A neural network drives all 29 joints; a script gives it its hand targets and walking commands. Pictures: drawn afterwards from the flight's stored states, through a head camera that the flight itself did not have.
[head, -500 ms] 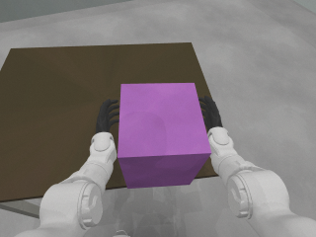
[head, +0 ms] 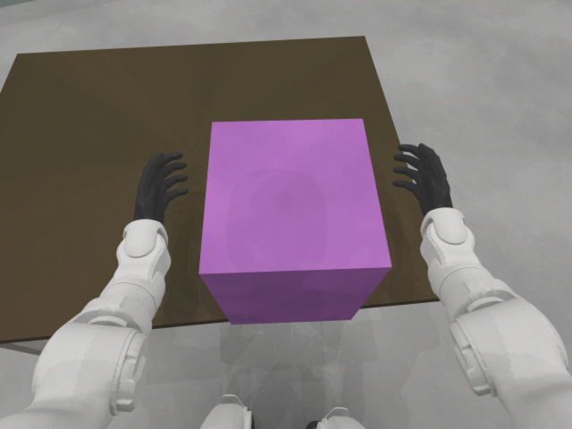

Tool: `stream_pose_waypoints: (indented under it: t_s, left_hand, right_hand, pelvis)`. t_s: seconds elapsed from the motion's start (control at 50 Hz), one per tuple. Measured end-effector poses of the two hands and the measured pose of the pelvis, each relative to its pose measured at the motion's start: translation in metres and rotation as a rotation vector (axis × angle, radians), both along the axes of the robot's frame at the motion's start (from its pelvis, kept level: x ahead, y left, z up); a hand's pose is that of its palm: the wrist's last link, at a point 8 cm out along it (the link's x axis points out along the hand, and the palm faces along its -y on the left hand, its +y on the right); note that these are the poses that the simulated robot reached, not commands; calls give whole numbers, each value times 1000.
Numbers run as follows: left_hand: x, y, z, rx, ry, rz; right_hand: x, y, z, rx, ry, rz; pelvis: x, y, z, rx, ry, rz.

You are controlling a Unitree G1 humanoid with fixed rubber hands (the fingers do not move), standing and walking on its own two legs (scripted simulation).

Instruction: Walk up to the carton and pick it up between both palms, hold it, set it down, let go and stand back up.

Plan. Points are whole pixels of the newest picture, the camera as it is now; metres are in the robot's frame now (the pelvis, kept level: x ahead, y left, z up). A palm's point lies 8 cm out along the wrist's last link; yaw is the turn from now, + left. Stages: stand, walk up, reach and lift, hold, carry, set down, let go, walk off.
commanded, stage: set down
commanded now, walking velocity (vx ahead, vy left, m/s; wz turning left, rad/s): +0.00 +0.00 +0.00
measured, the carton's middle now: (289, 232) +0.41 +0.03 -0.02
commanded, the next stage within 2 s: none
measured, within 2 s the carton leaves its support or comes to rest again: neither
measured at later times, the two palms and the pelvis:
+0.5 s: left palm (107, 162) +0.41 +0.24 +0.12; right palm (474, 139) +0.46 -0.18 +0.14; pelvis +0.00 +0.00 +0.05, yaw +0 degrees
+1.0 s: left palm (81, 166) +0.39 +0.25 +0.15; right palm (489, 149) +0.43 -0.18 +0.16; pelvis +0.01 +0.01 +0.07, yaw +1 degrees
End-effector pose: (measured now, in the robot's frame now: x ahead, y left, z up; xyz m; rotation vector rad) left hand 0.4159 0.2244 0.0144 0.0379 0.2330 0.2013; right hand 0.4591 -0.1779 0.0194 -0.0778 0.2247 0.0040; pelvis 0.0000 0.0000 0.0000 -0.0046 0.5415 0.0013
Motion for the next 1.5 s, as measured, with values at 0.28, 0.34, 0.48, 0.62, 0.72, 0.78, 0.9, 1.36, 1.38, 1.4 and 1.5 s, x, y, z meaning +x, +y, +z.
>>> stream_pose_waypoints:
  t_s: [0.28, 0.34, 0.48, 0.62, 0.72, 0.78, 0.9, 1.36, 1.38, 1.4, 1.5]
  left_hand:
    - [-7, 8, 65, -29, -23, 23]
    - [-9, 11, 75, -36, -21, 29]
    - [-3, 14, 105, -34, -33, 28]
    - [5, 14, 142, -20, -38, 17]
    - [6, 15, 163, -14, -32, 14]
    - [3, 18, 166, -18, -26, 17]
    - [-8, 22, 156, -20, -9, 21]
    - [-78, 11, 92, -26, 9, 23]
    - [-81, 11, 89, -27, 10, 23]
    - [-84, 11, 86, -27, 9, 23]
    - [-99, 9, 75, -23, 10, 19]
  right_hand:
    - [3, -1, 74, 3, -21, -17]
    - [1, -3, 88, 3, -16, -18]
    - [2, 0, 120, 16, -4, -2]
    - [4, 2, 151, 24, -1, 1]
    - [3, -1, 169, 14, 5, 0]
    - [0, -3, 172, 3, 17, 4]
    - [-10, -1, 165, -2, 24, 19]
    - [-83, -9, 100, 19, 24, 24]
    - [-86, -9, 97, 19, 24, 22]
    - [-89, -10, 95, 20, 26, 21]
    - [-105, -13, 83, 21, 32, 14]
  pelvis:
    - [5, 1, 33, -3, -103, 0]
    - [4, 1, 36, -3, -125, 3]
    - [-1, 2, 44, -3, -159, 6]
    - [-2, 4, 54, -5, -204, 4]
    - [0, 5, 63, -4, -254, 1]
    - [3, 5, 66, -2, -281, -1]
    - [9, 5, 71, 1, -331, 4]
    - [18, 6, 76, 7, -435, 9]
    - [18, 6, 76, 8, -437, 10]
    - [18, 6, 75, 9, -438, 11]
    - [17, 6, 74, 9, -447, 13]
